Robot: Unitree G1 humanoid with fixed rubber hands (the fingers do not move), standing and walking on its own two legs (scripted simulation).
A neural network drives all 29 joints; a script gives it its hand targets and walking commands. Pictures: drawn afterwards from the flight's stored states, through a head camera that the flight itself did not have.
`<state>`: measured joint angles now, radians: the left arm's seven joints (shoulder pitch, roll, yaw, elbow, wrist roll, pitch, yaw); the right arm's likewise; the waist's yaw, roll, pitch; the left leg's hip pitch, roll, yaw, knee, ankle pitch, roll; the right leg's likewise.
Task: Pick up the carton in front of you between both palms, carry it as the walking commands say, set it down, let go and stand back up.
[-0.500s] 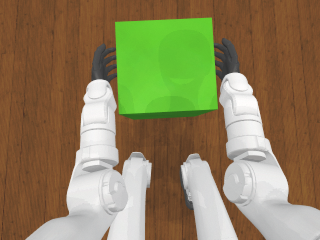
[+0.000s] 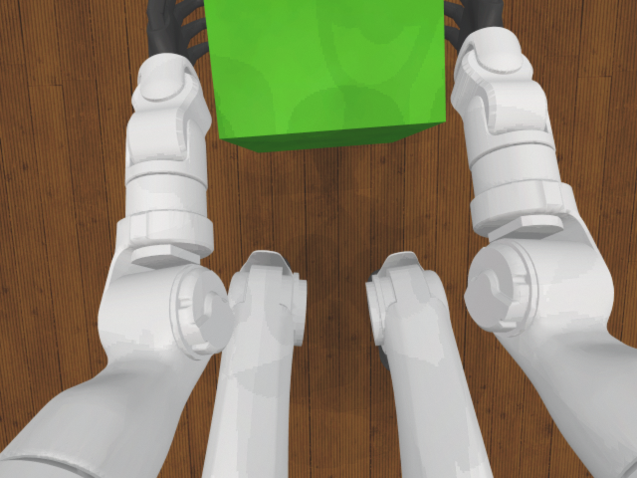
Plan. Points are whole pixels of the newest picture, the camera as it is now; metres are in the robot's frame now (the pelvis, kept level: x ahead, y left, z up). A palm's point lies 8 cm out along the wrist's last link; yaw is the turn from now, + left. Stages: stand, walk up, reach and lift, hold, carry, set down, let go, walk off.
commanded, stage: set down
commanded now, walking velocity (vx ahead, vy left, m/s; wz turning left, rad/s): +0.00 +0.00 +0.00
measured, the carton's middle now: (322, 56) +0.54 +0.03 -0.21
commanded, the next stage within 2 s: none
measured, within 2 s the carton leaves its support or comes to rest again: rests again in 0.62 s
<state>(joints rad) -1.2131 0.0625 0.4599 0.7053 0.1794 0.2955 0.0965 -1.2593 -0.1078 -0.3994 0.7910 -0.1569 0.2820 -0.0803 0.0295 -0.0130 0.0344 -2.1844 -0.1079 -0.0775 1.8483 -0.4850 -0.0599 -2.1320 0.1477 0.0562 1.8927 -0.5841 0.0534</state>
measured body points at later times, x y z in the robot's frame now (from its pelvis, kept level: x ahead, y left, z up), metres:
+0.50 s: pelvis +0.01 +0.00 -0.07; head +0.38 +0.00 +0.18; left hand +0.55 +0.18 -0.24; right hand +0.58 -0.12 -0.24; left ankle +0.11 +0.12 -0.42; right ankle +0.09 -0.12 -0.42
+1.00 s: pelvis -0.01 +0.00 -0.09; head +0.36 +0.00 +0.16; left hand +0.54 +0.19 -0.26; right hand +0.57 -0.12 -0.25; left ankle +0.11 +0.12 -0.42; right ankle +0.09 -0.12 -0.42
